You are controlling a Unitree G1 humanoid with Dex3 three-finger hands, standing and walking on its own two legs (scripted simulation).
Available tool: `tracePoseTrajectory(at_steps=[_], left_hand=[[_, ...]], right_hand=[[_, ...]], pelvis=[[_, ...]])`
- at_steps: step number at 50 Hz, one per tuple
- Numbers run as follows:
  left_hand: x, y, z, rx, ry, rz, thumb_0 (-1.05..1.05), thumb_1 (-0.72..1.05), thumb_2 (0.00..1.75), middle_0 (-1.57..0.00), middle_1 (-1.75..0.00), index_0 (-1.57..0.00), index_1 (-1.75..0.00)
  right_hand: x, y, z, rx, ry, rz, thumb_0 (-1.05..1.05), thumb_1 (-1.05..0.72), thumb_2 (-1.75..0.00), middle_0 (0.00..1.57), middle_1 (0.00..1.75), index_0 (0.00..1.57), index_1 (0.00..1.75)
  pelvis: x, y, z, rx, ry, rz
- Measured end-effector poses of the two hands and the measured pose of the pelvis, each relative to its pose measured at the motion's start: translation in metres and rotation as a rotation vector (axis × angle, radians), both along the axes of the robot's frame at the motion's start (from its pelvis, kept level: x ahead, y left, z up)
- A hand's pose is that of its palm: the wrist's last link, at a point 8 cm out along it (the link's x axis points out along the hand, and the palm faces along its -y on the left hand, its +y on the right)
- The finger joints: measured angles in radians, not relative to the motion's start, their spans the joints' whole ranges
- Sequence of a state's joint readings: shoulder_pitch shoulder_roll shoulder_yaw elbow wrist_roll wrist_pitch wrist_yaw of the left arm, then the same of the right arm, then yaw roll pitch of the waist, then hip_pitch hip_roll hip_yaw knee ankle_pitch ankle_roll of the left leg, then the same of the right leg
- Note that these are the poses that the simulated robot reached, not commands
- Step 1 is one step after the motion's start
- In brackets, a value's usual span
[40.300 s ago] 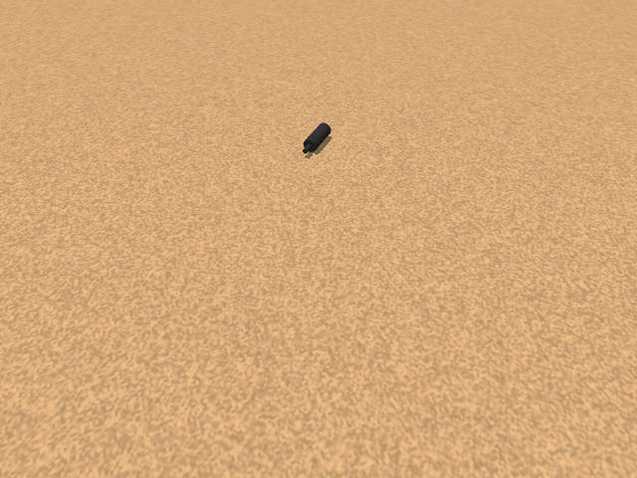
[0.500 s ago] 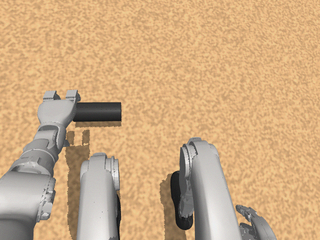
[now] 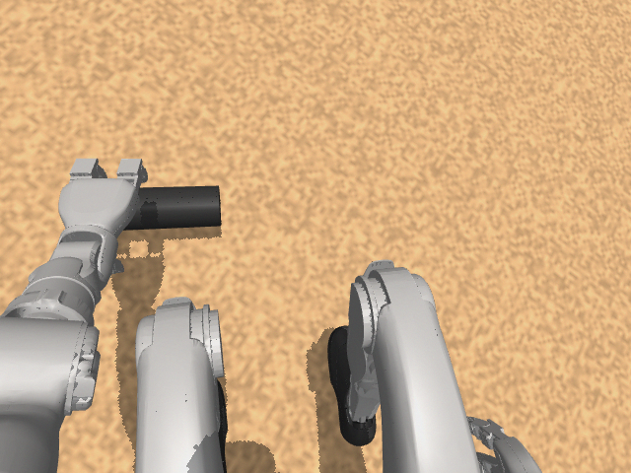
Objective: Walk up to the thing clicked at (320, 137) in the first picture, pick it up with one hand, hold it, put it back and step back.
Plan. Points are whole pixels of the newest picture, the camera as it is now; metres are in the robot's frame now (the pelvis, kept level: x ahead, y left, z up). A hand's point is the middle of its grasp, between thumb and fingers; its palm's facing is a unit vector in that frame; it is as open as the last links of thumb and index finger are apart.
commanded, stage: rise first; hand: left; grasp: from above
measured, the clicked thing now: (153, 208) +0.50 +0.18 -0.32
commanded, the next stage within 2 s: none
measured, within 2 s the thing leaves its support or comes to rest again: neither
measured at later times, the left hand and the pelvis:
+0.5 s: hand (126, 221) +0.45 +0.19 -0.21, palm faces -0.48 +0.00 -0.88, open 13.9 cm; pelvis +0.00 +0.00 -0.01, yaw -1 degrees
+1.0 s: hand (132, 211) +0.47 +0.19 -0.21, palm faces -0.46 +0.00 -0.89, open 14.0 cm; pelvis +0.00 +0.00 -0.02, yaw -2 degrees
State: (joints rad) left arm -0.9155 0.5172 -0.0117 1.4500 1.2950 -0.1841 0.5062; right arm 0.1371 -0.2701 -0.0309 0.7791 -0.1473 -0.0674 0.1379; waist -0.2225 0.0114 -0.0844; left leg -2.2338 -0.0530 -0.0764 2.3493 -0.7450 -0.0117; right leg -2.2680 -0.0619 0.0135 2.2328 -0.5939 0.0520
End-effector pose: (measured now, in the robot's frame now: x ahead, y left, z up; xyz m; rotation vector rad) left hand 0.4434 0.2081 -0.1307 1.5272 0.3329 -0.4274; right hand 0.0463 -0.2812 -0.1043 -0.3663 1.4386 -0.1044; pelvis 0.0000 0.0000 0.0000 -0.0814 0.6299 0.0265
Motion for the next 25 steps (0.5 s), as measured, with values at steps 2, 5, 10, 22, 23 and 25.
tracePoseTrajectory(at_steps=[2, 5, 10, 22, 23, 25], left_hand=[[0.002, -0.002, -0.001, -0.002, 0.001, 0.003, 0.00, -0.49, 0.99, -0.07, -1.03, -0.09, -1.00], [0.006, -0.004, -0.004, -0.003, 0.008, 0.003, 0.00, -0.49, 0.98, -0.07, -1.03, -0.09, -1.00], [0.010, -0.008, -0.007, -0.004, 0.017, 0.002, 0.00, -0.48, 0.98, -0.07, -1.04, -0.09, -1.01], [0.015, -0.013, -0.015, -0.011, 0.017, -0.006, 0.00, -0.49, 0.99, -0.07, -1.05, -0.09, -1.02], [0.015, -0.013, -0.016, -0.013, 0.016, -0.006, 0.00, -0.49, 0.99, -0.07, -1.05, -0.09, -1.02], [0.015, -0.013, -0.017, -0.014, 0.013, -0.008, 0.00, -0.49, 0.99, -0.07, -1.05, -0.09, -1.02]], right_hand=[[-0.001, 0.001, 0.000, 0.000, 0.001, -0.001, 0.01, -0.90, -0.90, 0.20, 0.30, 0.20, 0.30], [-0.002, 0.002, -0.001, 0.004, 0.003, 0.001, 0.01, -0.90, -0.90, 0.20, 0.30, 0.20, 0.30], [-0.004, 0.004, -0.002, 0.016, 0.013, 0.006, 0.01, -0.90, -0.90, 0.20, 0.30, 0.20, 0.30], [-0.014, 0.001, -0.007, 0.025, 0.040, 0.023, 0.01, -0.90, -0.90, 0.20, 0.30, 0.20, 0.30], [-0.014, 0.001, -0.008, 0.024, 0.041, 0.024, 0.01, -0.90, -0.90, 0.20, 0.30, 0.20, 0.30], [-0.016, 0.001, -0.008, 0.023, 0.044, 0.027, 0.01, -0.90, -0.90, 0.20, 0.30, 0.20, 0.30]], pelvis=[[0.000, 0.000, -0.001, -0.002, 0.002, -0.001], [0.001, 0.001, -0.002, -0.003, 0.005, -0.001], [0.002, 0.000, -0.003, -0.002, 0.010, -0.002], [0.002, -0.002, -0.011, -0.004, -0.002, -0.005], [0.002, -0.001, -0.012, -0.005, -0.001, -0.005], [0.002, -0.001, -0.013, -0.007, -0.001, -0.005]])
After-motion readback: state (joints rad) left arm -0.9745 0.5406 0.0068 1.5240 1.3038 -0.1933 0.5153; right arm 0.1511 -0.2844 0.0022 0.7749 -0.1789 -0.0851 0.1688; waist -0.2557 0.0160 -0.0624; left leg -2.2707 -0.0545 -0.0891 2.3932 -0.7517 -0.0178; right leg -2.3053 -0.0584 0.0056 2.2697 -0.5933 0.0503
